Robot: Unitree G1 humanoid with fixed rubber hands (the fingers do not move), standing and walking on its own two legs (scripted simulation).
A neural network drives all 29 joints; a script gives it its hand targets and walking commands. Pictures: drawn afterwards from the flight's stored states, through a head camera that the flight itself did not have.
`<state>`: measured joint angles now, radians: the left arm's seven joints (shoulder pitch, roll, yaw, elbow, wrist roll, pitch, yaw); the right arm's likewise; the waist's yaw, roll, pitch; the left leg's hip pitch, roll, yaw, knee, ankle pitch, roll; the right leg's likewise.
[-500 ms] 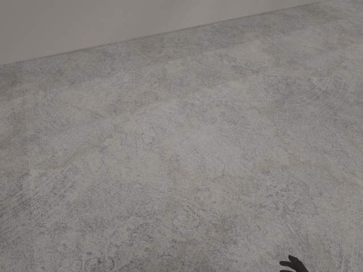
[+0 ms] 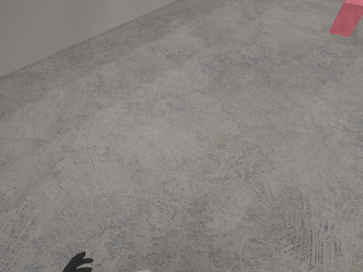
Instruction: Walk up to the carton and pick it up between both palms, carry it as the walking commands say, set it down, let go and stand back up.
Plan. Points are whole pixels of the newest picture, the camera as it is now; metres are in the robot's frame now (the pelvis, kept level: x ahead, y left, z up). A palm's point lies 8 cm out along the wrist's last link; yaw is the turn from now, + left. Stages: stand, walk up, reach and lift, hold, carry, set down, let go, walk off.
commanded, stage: walk up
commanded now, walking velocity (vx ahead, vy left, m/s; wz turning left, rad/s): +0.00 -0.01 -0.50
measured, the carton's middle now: (348, 16) +2.46 -1.67 -0.62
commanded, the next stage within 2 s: none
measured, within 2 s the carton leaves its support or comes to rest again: neither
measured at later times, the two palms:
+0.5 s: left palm (108, 223) +0.26 +0.21 -0.12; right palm out of the picture -0.01 -0.25 -0.10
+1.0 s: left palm (156, 174) +0.40 +0.09 -0.11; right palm (347, 199) +0.32 -0.43 -0.11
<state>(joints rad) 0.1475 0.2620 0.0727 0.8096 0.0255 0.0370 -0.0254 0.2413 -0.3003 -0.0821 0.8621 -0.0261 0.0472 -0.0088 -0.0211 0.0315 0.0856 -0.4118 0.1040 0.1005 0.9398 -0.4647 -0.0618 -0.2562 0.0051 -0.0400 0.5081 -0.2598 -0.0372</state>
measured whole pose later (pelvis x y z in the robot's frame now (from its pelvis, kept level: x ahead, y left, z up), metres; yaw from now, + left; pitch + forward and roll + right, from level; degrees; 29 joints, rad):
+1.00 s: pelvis +0.31 -0.15 +0.01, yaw -26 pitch +0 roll +1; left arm 0.39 0.21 0.06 0.97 0.02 -0.08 0.00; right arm 0.15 -0.24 -0.07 0.89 -0.05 -0.02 0.03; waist 0.06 0.02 0.03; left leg -0.63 0.18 0.06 0.94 -0.13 -0.06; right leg -0.10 0.06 -0.03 0.32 -0.22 -0.08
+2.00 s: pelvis +0.70 -0.45 +0.01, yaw -32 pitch +0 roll +2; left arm 0.47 0.18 0.04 1.07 0.02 -0.10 0.00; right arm 0.10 -0.25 -0.07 0.95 -0.02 0.01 0.06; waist 0.07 0.05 0.05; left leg -0.61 0.12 0.09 0.93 -0.11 -0.04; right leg -0.04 -0.05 -0.12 0.28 -0.23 -0.01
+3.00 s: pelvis +1.09 -0.74 +0.01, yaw -32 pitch +0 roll +2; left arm 0.41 0.19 0.04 1.07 0.02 -0.10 0.00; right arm 0.16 -0.24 -0.07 0.99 -0.02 -0.01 0.04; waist 0.04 0.04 0.04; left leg -0.57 0.12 0.08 1.01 -0.15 -0.03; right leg -0.11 -0.08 -0.15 0.34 -0.22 -0.01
